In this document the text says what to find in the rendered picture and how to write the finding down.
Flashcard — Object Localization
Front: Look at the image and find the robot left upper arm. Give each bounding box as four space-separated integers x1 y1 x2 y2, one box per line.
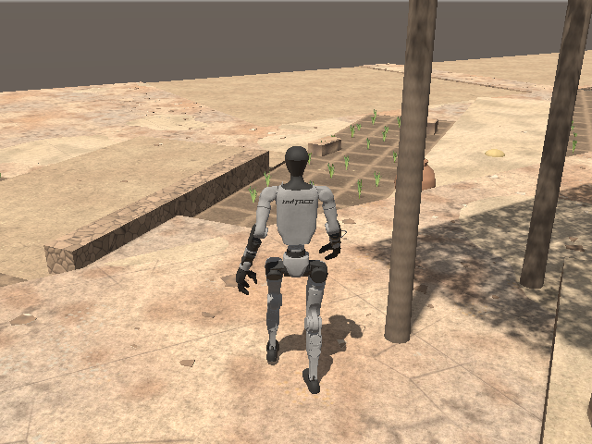
253 186 278 239

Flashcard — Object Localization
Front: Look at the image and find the humanoid robot head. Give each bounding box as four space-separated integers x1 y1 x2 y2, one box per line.
281 146 313 191

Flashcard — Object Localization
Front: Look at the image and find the left robot forearm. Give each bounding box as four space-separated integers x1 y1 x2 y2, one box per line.
240 224 262 271

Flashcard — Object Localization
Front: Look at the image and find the right robot hand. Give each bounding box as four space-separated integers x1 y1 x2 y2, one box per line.
319 243 341 260

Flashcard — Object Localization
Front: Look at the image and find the left robot hand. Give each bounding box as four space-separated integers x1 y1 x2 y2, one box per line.
236 268 257 295

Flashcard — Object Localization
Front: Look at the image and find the robot right shin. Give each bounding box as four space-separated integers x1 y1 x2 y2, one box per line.
306 316 322 381

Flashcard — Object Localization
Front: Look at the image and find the right robot forearm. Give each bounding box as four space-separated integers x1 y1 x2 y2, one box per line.
328 220 341 249

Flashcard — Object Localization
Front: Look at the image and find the robot right upper arm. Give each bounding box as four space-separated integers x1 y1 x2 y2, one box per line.
315 186 339 235

